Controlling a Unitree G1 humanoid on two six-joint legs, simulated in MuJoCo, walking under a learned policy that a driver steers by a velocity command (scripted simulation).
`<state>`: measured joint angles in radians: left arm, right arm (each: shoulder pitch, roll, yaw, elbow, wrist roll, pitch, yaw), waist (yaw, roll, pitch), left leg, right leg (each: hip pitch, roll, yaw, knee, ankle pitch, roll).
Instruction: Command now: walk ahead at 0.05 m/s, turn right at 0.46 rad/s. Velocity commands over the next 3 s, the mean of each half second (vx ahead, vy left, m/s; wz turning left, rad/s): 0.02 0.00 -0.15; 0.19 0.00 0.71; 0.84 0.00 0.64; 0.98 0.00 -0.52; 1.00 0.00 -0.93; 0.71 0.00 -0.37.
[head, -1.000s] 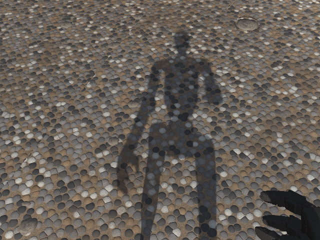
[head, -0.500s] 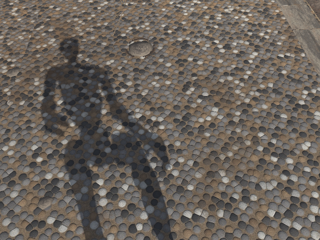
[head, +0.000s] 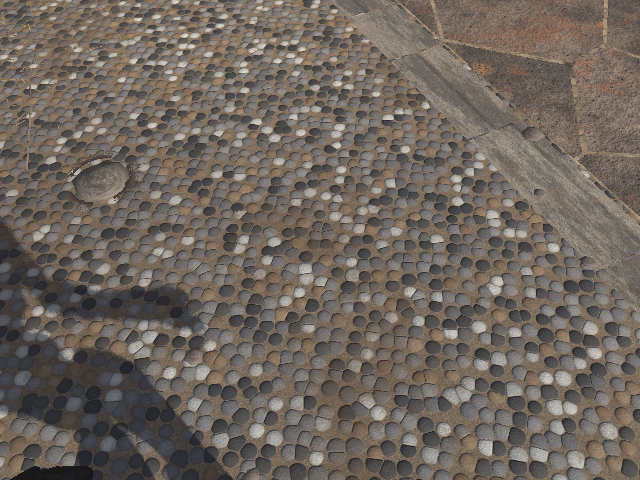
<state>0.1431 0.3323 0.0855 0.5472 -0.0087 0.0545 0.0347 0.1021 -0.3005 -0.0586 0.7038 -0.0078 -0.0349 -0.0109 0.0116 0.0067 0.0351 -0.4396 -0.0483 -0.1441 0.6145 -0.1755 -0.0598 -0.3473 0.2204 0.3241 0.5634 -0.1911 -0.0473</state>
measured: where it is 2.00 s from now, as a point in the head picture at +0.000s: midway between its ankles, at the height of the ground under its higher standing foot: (136, 380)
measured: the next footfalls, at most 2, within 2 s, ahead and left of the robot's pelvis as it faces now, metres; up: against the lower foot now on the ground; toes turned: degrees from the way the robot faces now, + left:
left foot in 0.02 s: +0.12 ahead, +0.14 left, +0.00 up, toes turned -8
right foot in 0.38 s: +0.02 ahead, -0.10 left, +0.00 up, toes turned -1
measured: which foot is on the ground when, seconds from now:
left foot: up 0.00-0.00, down 0.02-0.46, up 0.48-0.70, down 0.72-1.00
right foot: down 0.00-0.02, up 0.04-0.36, down 0.38-0.72, up 0.74-1.00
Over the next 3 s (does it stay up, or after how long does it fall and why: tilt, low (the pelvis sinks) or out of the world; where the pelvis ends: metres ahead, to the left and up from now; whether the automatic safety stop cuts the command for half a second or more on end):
stays up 1.45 0.52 -0.01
